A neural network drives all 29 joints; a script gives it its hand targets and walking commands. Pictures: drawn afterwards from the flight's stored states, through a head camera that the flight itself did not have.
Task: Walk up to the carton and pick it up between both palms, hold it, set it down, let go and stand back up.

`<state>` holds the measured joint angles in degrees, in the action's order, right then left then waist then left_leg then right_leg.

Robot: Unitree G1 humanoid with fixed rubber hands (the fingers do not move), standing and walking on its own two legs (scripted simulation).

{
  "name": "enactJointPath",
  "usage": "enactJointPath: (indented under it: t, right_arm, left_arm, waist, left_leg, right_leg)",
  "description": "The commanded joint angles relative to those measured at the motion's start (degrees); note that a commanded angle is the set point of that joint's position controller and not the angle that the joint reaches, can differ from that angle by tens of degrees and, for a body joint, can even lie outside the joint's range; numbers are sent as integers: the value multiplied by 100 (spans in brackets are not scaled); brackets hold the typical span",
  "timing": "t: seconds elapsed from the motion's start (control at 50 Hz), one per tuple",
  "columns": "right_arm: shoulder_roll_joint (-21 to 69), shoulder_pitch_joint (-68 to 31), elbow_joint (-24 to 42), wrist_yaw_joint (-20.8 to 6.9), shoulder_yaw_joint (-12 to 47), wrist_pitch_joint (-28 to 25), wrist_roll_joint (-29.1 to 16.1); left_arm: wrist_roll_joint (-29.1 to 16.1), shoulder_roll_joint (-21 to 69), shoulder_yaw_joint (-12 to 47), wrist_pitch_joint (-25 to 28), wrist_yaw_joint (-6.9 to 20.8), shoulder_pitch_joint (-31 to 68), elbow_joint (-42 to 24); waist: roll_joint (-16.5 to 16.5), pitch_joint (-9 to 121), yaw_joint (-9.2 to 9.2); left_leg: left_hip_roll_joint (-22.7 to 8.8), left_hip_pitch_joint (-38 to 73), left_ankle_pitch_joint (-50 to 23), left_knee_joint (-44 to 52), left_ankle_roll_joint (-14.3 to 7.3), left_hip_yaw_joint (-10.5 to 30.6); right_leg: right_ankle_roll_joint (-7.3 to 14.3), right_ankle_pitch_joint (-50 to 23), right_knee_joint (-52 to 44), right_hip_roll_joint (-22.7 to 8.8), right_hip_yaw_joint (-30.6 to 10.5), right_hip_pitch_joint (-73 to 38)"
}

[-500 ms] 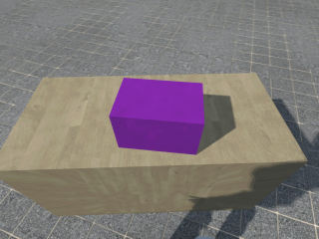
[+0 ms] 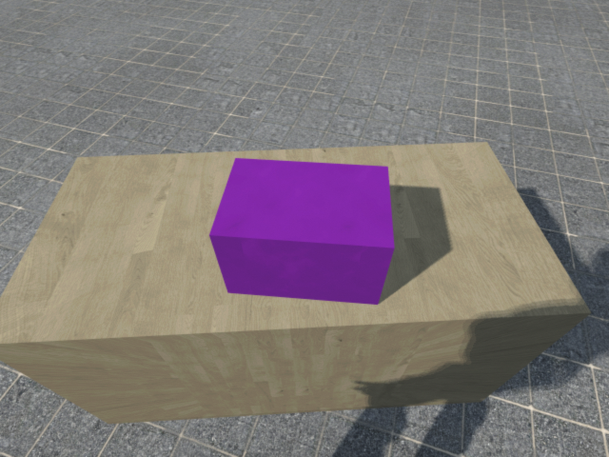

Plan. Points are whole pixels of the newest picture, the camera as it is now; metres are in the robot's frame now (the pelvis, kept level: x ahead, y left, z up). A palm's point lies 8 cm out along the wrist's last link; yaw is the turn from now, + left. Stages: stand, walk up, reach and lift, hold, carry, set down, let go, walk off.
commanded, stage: walk up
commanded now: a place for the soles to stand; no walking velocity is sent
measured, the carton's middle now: (306, 231) +0.52 +0.01 -0.08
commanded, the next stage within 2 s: none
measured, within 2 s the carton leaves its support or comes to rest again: neither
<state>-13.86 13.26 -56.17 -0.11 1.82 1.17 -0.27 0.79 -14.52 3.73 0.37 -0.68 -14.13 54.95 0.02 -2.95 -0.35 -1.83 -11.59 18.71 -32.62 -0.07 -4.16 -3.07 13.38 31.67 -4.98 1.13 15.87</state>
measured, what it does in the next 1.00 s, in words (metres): stands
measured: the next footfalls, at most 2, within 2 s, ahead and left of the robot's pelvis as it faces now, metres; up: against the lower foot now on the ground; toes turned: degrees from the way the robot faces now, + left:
none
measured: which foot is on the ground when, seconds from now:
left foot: down 0.00-1.00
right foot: down 0.00-1.00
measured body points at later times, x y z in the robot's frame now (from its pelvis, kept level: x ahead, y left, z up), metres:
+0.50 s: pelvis +0.01 +0.00 +0.00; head +0.03 +0.00 +0.45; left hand +0.06 +0.27 -0.14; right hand +0.01 -0.26 -0.15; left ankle -0.01 +0.12 -0.73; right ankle +0.04 -0.16 -0.73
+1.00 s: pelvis +0.02 +0.03 -0.02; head +0.05 +0.03 +0.43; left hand +0.15 +0.27 -0.15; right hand +0.02 -0.23 -0.16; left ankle -0.01 +0.12 -0.73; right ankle +0.04 -0.14 -0.73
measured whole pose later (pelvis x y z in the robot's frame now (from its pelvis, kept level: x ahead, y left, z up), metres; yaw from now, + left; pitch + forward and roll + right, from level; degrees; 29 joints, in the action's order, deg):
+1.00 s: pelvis +0.02 +0.03 -0.02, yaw -11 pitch -1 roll +0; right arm -15.6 15.3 -50.6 -0.7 2.0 3.8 1.1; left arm 1.2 -14.7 1.8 -0.2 -2.6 -14.0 48.8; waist -0.6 -4.6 0.4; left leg -3.0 -13.9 28.0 -42.8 -1.9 -11.0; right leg -3.0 18.0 41.9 -2.1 -5.0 23.5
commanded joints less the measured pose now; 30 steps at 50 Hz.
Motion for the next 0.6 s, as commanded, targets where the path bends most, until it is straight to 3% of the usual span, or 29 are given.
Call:
enactJointPath:
  t: [0.0, 0.18, 0.2, 0.22, 0.26, 0.34, 0.38, 0.42, 0.44, 0.46, 0.48, 0.58]
  right_arm:
    - [-830, 186, 256, 29, -141, -90, 7]
    - [-914, 443, 160, 20, -143, -102, 7]
    - [-919, 359, 157, 15, -133, -82, 15]
    - [-1028, 505, 106, -9, -180, -53, 127]
    - [-915, 635, 175, -28, -160, -5, 145]
    - [-892, 744, 221, -43, -133, -22, 166]
    - [-911, 807, 206, -44, -121, -63, 167]
    - [-1089, 803, 177, -10, -176, -108, 102]
    - [-1201, 661, 185, 4, -201, -100, 104]
    - [-1166, 545, 241, 20, -193, -67, 89]
    - [-1138, 626, 224, 21, -186, -36, 139]
    - [-1103, 575, 445, 17, -149, 87, 140]
  left_arm:
    - [-7, -776, -150, 73, -27, -122, -248]
    - [-37, -838, -165, 61, -30, 14, -125]
    - [-11, -872, -184, 50, -24, 34, -93]
    - [86, -879, -190, 46, -56, -244, -128]
    - [56, -1160, -292, 35, -85, -254, -142]
    - [50, -1186, -329, 3, -110, -285, -195]
    - [74, -1084, -330, -12, -100, -81, -220]
    - [80, -766, -271, 15, -78, -126, -286]
    - [50, -631, -203, 29, -82, -262, -309]
    - [72, -609, -165, 43, -98, -334, -262]
    - [89, -685, -202, 66, -103, -368, -268]
    - [90, -1019, -341, 20, -213, -574, -401]
  waist:
    - [0, 102, 5]
    - [115, 184, 15]
    - [-36, -40, -23]
    - [-269, -51, -22]
    - [325, -260, 75]
    - [541, -220, 46]
    - [396, -377, 108]
    - [-23, -256, 79]
    - [-203, -173, -42]
    - [-169, -194, -30]
    - [23, 77, -20]
    - [96, 263, -107]
  left_leg:
    - [-468, -311, -589, 959, -294, 540]
    - [-485, -345, -64, 1152, -241, 559]
    - [-482, -381, 68, 1183, -241, 527]
    - [-365, -346, 652, 1052, -219, 341]
    - [-213, -467, 846, 724, -147, 172]
    - [-211, -393, 654, 572, -120, 169]
    - [-348, -361, 612, 935, -146, 233]
    - [-576, -257, 149, 1208, -231, 311]
    - [-665, -320, -53, 1215, -317, 318]
    - [-658, -275, -379, 1090, -382, 194]
    - [-653, -93, -659, 884, -342, 44]
    - [-437, -420, -787, -34, -155, -294]
  right_leg:
    - [522, -793, -451, -217, -251, -211]
    - [518, -403, -479, -155, -314, -329]
    - [516, -367, -502, -139, -346, -130]
    - [563, 167, -575, -201, -565, -151]
    - [700, 921, -973, -389, -1094, 198]
    - [779, 1095, -1140, -495, -1413, 340]
    - [675, 726, -819, -229, -1095, 474]
    - [500, -279, -65, 179, -485, 303]
    - [480, -501, 75, 295, -341, 229]
    - [485, -829, 146, 266, -274, 206]
    - [521, -1079, 206, 260, -355, 85]
    - [846, -2111, 338, -144, -1114, -268]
